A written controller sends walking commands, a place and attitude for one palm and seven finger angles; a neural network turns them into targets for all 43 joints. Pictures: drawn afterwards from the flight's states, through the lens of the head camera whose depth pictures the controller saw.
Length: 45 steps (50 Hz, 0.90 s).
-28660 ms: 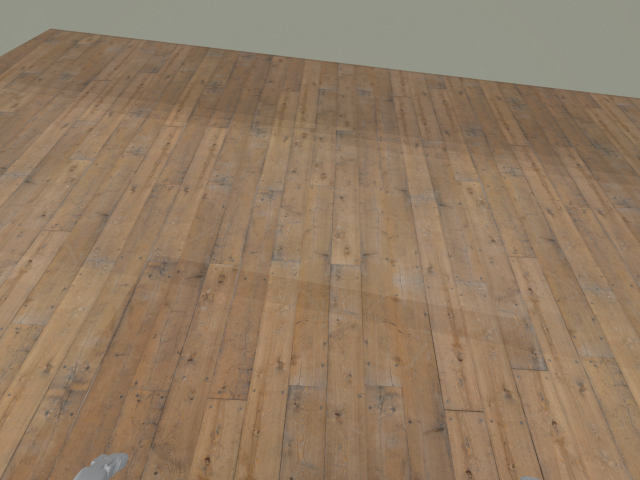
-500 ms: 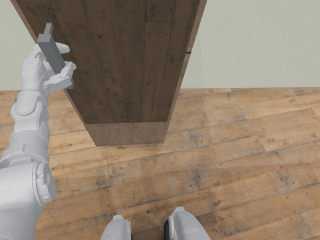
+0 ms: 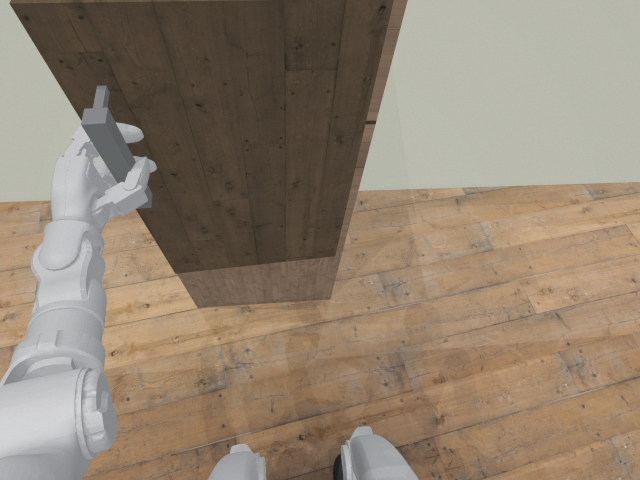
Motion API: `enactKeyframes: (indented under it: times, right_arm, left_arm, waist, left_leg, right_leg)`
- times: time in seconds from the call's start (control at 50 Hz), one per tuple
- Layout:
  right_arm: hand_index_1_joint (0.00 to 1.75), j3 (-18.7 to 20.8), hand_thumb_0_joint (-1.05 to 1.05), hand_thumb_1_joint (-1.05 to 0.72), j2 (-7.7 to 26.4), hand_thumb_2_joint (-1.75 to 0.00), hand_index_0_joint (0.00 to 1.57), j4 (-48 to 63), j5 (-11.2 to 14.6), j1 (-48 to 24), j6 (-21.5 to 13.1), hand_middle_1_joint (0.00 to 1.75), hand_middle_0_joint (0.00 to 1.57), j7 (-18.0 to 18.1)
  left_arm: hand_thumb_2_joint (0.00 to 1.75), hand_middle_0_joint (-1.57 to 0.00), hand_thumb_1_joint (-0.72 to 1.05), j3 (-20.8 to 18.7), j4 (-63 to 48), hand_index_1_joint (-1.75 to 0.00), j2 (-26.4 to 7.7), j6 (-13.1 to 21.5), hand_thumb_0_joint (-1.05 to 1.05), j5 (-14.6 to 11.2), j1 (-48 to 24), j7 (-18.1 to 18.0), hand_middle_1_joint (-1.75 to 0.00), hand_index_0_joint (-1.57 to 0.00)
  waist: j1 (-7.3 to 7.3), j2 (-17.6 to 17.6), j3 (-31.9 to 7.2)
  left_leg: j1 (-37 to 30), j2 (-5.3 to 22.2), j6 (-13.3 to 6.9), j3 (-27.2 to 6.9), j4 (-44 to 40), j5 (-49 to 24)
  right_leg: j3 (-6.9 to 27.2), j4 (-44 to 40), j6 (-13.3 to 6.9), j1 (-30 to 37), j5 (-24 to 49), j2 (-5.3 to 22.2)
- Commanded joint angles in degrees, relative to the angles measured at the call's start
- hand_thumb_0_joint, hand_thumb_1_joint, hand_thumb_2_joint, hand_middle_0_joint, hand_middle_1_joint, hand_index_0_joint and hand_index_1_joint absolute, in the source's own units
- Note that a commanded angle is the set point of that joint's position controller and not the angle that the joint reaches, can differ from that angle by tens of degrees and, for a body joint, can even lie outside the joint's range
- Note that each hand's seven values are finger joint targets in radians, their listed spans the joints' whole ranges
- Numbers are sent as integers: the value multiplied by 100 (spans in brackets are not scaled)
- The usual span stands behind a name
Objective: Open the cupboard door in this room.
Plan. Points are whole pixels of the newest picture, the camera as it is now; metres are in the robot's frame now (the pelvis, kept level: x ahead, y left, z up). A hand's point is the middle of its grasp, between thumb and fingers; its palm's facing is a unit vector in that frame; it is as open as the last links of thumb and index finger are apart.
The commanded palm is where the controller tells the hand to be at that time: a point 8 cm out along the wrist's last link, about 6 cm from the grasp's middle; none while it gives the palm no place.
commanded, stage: pull the door open along its arc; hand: left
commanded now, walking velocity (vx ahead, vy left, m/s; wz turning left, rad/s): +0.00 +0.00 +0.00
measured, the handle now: (123, 151) +0.52 +0.23 +0.06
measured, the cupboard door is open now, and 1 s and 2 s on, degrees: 4 50 50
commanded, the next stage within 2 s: open thumb and fingers to let go in 0.76 s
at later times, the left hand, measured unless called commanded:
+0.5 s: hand (195, 278) +0.34 +0.12 +0.07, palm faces +0.44 -0.90 +0.05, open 6.4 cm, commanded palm +0.27 +0.15 +0.06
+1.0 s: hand (272, 335) +0.27 +0.04 +0.07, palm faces +0.41 -0.91 -0.02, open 6.5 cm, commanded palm +0.22 +0.09 +0.06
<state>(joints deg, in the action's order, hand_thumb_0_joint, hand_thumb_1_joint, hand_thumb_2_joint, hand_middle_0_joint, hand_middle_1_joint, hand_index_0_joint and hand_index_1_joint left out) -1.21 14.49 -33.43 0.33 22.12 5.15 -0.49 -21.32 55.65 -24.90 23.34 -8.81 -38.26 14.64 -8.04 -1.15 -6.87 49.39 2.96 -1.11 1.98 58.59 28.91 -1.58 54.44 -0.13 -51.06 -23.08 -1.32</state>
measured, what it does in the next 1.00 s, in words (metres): shifts its weight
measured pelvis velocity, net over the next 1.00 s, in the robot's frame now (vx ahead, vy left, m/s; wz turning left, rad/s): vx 0.00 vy -0.05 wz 0.09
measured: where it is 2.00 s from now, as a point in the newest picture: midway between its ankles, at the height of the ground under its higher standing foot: outside the picture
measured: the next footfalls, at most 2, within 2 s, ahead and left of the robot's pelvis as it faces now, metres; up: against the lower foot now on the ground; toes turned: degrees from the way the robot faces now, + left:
none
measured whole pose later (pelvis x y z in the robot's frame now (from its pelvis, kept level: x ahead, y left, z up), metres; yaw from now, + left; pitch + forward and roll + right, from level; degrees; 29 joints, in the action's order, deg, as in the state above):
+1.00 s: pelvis +0.00 -0.05 +0.01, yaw +5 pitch +10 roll +1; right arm -0.3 10.2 -31.8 -4.3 10.5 -1.0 -0.4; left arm 14.1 5.7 4.8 14.5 5.6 9.4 -31.9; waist -0.5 -0.9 -7.5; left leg 37.5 1.6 2.7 -2.5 54.7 27.1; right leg -5.9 55.6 -4.2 -39.6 -26.1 0.1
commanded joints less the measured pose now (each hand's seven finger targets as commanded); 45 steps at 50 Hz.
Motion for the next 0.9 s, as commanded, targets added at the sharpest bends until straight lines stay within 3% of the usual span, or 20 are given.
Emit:
enactKeyframes:
  times: [0.0, 0.04, 0.12, 0.14, 0.16, 0.18, 0.22, 0.3, 0.32, 0.38, 0.42, 0.48, 0.52, 0.66, 0.7, 0.76, 0.82, 0.84, 0.88]
  right_arm:
    - [30, 381, 0, -90, 918, -90, 20, 703, 82, 411, -184, 30, 20, 32]
    - [30, 394, 0, -90, 887, -90, 20, 782, 108, 314, -222, 30, 20, 15]
    - [30, 405, 0, -90, 844, -90, 20, 899, 130, 103, -294, 30, 20, 0]
    - [30, 407, 0, -90, 620, -90, 20, 917, 100, -130, -380, 30, 20, 3]
    - [30, 389, 0, -90, 621, -90, 20, 892, 59, -147, -466, 30, 20, -41]
    - [30, 393, 0, -90, 613, -90, 20, 876, 53, -172, -522, 30, 20, -80]
    - [30, 412, 0, -90, 611, -90, 20, 838, -42, -216, -581, 30, 20, -125]
    - [30, 409, 0, -90, 476, -90, 20, 885, -218, -483, -634, 30, 20, -236]
    - [30, 415, 0, -90, 471, -90, 20, 919, -267, -509, -637, 30, 20, -249]
    - [30, 428, 0, -90, 393, -90, 20, 964, -338, -709, -630, 30, 20, -290]
    - [30, 445, 0, -90, 382, -90, 20, 996, -371, -739, -621, 30, 20, -280]
    - [30, 440, 0, -90, 310, -90, 20, 1037, -388, -891, -590, 30, 20, -244]
    - [30, 410, 0, -90, 278, -90, 20, 1084, -382, -992, -599, 30, 20, -208]
    - [30, 292, 0, -90, 100, -90, 20, 1233, -403, -1374, -781, 30, 20, -123]
    - [30, 275, 0, -90, 50, -90, 20, 1275, -417, -1394, -848, 30, 20, -116]
    - [30, 224, 0, -90, -11, -90, 20, 1334, -378, -1529, -901, 30, 20, -117]
    - [30, 199, 0, -90, 7, -90, 20, 1230, -395, -1564, -919, 30, 20, -45]
    - [30, 186, 0, -90, 31, -90, 20, 1144, -421, -1624, -918, 30, 20, -3]
    - [30, 165, 0, -90, -33, -90, 20, 1076, -435, -1688, -926, 30, 20, 49]
  left_arm:
    - [90, -40, 90, -25, -2033, -135, -978, 415, 0, -281, -628, 175, -135, -40]
    - [90, -40, 90, 66, -2371, -135, -769, 389, 0, -389, -56, 157, -135, -40]
    - [90, -40, 90, 324, -3065, -135, -396, 368, 0, -434, 580, 11, -135, -40]
    - [90, -40, 90, -361, -3394, -135, -116, 304, 0, -791, 608, -837, -135, -40]
    - [90, -40, 90, 156, -3391, -135, 484, 226, 0, -655, 926, -1268, -135, -40]
    - [90, -40, 90, 321, -3498, -135, 774, 194, 0, -584, 1165, -1535, -135, -40]
    - [90, -40, 90, 431, -3880, -135, 873, 242, 0, -335, 1381, -2063, -135, -40]
    - [90, -40, 90, 1168, -4625, -135, 1686, 240, 0, 313, 1758, -3136, -135, -40]
    - [90, -40, 90, 1315, -4651, -135, 1815, 195, 0, 491, 1924, -3394, -135, -40]
    - [90, -40, 90, 1927, -5081, -135, 2377, 58, 0, 979, 2065, -4078, -135, -40]
    - [90, -40, 90, 2321, -5245, -135, 2593, -32, 0, 1246, 2398, -4251, -135, -40]
    - [90, -40, 90, 2877, -5658, -135, 2931, -126, 0, 1521, 2616, -4367, -135, -40]
    - [90, -40, 90, 3190, -5785, -135, 3142, -224, 0, 1571, 2906, -4401, -135, -40]
    - [90, -40, 90, 3881, -6301, -135, 3642, -391, 0, 1702, 3897, -4571, -135, -40]
    - [90, -40, 90, 3942, -6482, -135, 3649, -413, 0, 1784, 4367, -4592, -135, -40]
    - [90, -40, 90, 3982, -6731, -135, 3697, -524, 0, 1653, 4940, -4559, -135, -40]
    - [90, -40, 90, 3767, -6612, -135, 3525, -592, 0, 1594, 4266, -4676, -135, -40]
    - [90, -40, 90, 3555, -6516, -135, 3311, -580, 0, 1576, 3665, -4750, -135, -40]
    - [84, -39, 76, 3332, -6250, -134, 3231, -560, 0, 1531, 3670, -4802, -134, -39]
  waist:
    - [452, -418, -2752]
    - [485, -255, -2601]
    - [505, -258, -2153]
    - [986, -277, -2102]
    - [770, -295, -1956]
    - [731, -237, -1770]
    - [750, -81, -1868]
    - [799, -191, -1993]
    - [774, 144, -1942]
    - [747, 85, -2006]
    - [681, 333, -1980]
    - [671, 222, -1902]
    - [614, 343, -1711]
    - [662, 365, -1217]
    - [730, 454, -1322]
    - [797, 353, -1198]
    - [680, 664, -940]
    - [617, 644, -842]
    - [688, 741, -797]
  left_leg:
    - [-1517, -212, -18, -155, -811, -3169]
    - [-1448, -209, -39, -109, -883, -3148]
    - [-1388, -232, -24, -78, -990, -2861]
    - [-1268, -243, 80, -77, -1079, -2841]
    - [-1382, -243, 116, -73, -1095, -2763]
    - [-1415, -202, 167, -124, -1109, -2788]
    - [-1433, -213, 168, -129, -1035, -2810]
    - [-1589, -202, 214, -140, -991, -2899]
    - [-1514, -208, 171, -165, -967, -2817]
    - [-1551, -241, 154, -155, -963, -2561]
    - [-1580, -225, 132, -184, -972, -2466]
    - [-1666, -242, 117, -177, -1019, -2252]
    - [-1665, -242, 90, -200, -1040, -2127]
    - [-1502, -324, 59, -226, -1057, -1527]
    - [-1486, -355, 55, -215, -1015, -1551]
    - [-1473, -402, 64, -193, -1025, -1445]
    - [-1304, -438, 68, -245, -909, -1167]
    - [-1192, -457, 67, -248, -823, -987]
    - [-1055, -491, 84, -265, -763, -811]
  right_leg:
    - [-27, -491, -111, 2295, 2740, -128]
    - [-23, -535, -105, 2444, 2853, -114]
    - [-51, -585, -107, 2399, 2662, -96]
    - [-160, -606, -104, 2345, 2480, -90]
    - [-209, -605, -79, 2168, 2328, -92]
    - [-271, -610, -79, 1963, 2167, -83]
    - [-262, -533, -93, 2039, 2193, -57]
    - [-275, -387, -124, 2013, 2154, 25]
    - [-284, -420, -119, 2049, 2146, 8]
    - [-264, -421, -135, 2095, 2032, 58]
    - [-256, -495, -145, 2164, 1997, 53]
    - [-228, -545, -171, 2231, 1916, 94]
    - [-222, -651, -176, 2238, 1851, 98]
    - [-173, -850, -189, 2233, 1322, 159]
    - [-123, -863, -192, 2357, 1401, 174]
    - [-54, -998, -182, 2457, 1349, 198]
    - [120, -1191, -116, 2273, 930, 264]
    - [249, -1261, -74, 2099, 635, 322]
    - [488, -1425, -33, 2113, 272, 408]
